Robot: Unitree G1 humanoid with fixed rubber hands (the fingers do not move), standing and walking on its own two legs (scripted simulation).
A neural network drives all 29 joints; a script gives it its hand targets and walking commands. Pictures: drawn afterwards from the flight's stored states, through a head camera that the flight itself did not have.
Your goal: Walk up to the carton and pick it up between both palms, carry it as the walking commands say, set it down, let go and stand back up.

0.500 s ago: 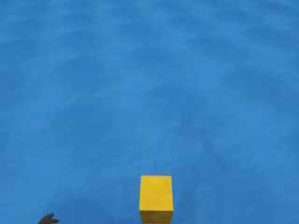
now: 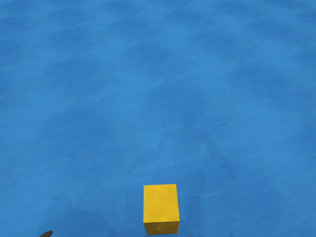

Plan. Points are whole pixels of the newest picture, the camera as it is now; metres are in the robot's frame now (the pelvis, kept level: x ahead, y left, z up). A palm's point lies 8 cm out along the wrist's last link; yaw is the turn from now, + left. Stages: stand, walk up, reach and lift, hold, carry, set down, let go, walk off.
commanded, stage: walk up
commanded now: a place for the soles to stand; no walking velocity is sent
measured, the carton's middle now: (161, 210) +0.38 +0.03 -0.63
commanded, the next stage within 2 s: reach and lift in 0.10 s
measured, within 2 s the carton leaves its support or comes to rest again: neither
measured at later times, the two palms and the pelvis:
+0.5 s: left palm out of the picture +0.15 +0.30 -0.10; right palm (272, 234) +0.18 -0.27 -0.11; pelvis -0.04 -0.01 -0.02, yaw +11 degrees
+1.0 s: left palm (85, 204) +0.26 +0.26 -0.16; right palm (233, 198) +0.29 -0.21 -0.16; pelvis -0.07 -0.02 -0.06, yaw +11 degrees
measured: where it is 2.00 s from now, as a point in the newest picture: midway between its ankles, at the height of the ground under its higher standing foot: outside the picture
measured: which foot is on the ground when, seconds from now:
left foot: down 0.00-1.00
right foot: down 0.00-1.00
